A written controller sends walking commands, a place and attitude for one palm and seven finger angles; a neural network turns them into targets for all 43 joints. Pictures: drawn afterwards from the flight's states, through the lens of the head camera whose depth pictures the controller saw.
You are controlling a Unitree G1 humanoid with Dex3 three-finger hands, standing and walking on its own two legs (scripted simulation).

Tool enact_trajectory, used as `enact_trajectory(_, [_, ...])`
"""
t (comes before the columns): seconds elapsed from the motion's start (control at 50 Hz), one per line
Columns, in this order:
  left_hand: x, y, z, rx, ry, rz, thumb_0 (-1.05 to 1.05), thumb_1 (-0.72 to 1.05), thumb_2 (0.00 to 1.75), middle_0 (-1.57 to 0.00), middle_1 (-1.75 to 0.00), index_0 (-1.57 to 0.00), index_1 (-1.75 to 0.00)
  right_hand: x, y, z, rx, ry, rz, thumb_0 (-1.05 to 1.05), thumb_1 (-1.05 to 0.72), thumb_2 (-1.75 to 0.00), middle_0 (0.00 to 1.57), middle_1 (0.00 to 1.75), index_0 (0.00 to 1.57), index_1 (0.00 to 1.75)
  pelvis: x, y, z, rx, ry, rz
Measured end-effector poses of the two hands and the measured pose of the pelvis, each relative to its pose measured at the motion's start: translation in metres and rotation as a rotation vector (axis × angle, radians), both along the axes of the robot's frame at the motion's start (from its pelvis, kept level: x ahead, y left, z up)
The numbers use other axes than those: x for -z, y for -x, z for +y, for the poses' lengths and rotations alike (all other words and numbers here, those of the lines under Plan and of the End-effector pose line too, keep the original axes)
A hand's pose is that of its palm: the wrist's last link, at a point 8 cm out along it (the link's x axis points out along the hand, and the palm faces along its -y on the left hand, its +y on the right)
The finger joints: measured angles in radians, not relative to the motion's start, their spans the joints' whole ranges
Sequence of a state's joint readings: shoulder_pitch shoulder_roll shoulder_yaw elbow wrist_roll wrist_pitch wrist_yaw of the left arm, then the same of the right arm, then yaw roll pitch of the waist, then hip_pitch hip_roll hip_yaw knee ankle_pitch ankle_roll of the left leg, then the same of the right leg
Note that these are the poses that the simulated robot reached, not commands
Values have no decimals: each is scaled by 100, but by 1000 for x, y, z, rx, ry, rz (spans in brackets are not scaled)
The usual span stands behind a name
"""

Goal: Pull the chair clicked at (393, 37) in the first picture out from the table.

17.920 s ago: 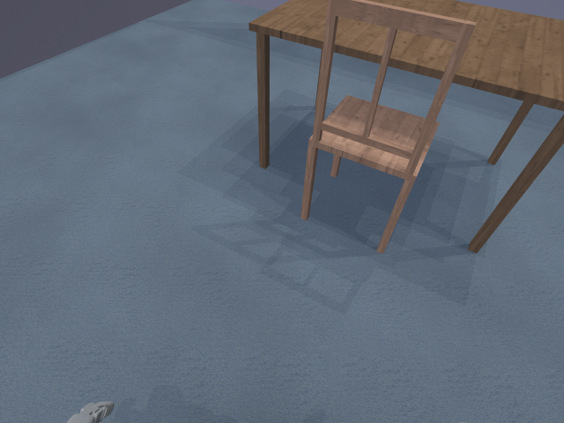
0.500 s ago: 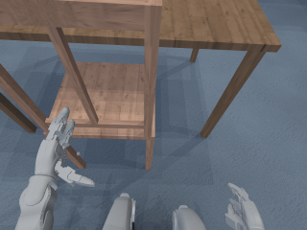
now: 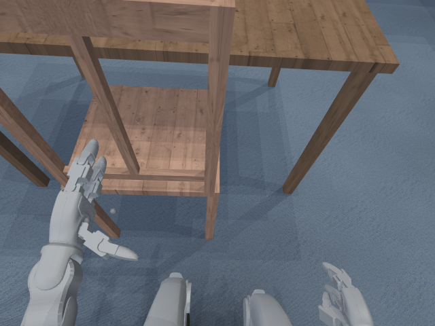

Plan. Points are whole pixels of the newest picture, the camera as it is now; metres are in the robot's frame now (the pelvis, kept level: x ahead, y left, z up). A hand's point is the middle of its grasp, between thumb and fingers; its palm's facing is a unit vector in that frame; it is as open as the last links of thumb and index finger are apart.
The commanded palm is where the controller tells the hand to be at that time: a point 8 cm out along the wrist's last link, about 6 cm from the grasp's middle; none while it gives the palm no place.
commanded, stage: aim the fingers beside a spindle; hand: left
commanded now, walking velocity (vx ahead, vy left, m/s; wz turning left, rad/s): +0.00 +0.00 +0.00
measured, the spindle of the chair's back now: (114, 123) +0.45 +0.22 +0.08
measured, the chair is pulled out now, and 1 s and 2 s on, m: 0.00 0.00 0.00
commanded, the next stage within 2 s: push the fingers through the gap in 1.68 s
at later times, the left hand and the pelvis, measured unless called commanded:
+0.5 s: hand (110, 214) +0.30 +0.20 +0.01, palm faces +0.06 -1.00 -0.04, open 16.9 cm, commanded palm +0.28 +0.24 +0.03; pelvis +0.00 -0.01 +0.00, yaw +0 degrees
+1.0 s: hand (109, 216) +0.28 +0.19 +0.06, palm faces +0.01 -1.00 -0.07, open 16.9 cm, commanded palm +0.27 +0.25 +0.03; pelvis +0.00 -0.01 +0.00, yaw +0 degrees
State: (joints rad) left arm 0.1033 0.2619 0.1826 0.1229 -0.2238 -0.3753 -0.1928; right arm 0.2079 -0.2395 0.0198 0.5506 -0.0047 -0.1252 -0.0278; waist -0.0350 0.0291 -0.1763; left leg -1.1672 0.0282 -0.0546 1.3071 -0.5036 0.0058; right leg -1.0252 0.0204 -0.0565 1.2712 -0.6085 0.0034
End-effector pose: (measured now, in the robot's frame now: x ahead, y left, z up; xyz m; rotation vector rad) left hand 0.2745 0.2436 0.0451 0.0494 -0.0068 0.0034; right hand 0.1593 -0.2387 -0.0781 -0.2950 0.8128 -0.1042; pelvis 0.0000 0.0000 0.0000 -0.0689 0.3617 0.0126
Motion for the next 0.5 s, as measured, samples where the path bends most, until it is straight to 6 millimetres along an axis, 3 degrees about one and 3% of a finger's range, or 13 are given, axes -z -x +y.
enact_trajectory(0.06, [-2,-2,9,-30,-10,0,-1,-50,30,-6,-8,-6,-8,0,-1,1,-6,-10,4,1,-90,-89,20,30,20,30,-1,-1,0,-2,-1,2])
enact_trajectory(0.12, [14,-2,14,-39,11,67,-1,-50,30,-6,-8,-6,-8,2,-2,1,-7,-15,6,1,-90,-89,20,30,20,30,1,0,-1,-3,-1,8])
enact_trajectory(0.2, [31,1,1,1,43,130,-1,-50,30,-5,-8,-6,-8,2,-4,-1,-3,-3,-2,1,-90,-89,20,30,20,30,2,-1,0,-5,1,12])
enact_trajectory(0.28, [12,3,-17,40,31,51,-1,-50,30,-5,-8,-6,-8,0,-6,-1,-3,2,-14,1,-90,-89,20,30,20,30,0,-2,0,-4,0,3])
enact_trajectory(0.36, [-7,-1,-11,4,-13,-27,-1,-50,30,-6,-8,-6,-8,-1,-8,1,-11,-14,-12,1,-90,-89,20,30,20,30,-2,-3,-2,-1,-7,-1])
enact_trajectory(0.44, [12,-7,9,-60,-10,53,-1,-50,30,-6,-8,-7,-9,3,-9,1,-17,-26,2,1,-90,-89,20,30,20,30,1,-2,-5,-1,-7,8])
enact_trajectory(0.5, [30,-2,13,-58,18,133,-1,-50,30,-6,-8,-6,-8,5,-8,-2,-9,-23,5,1,-90,-89,20,30,20,30,3,-2,-6,-1,-6,13])
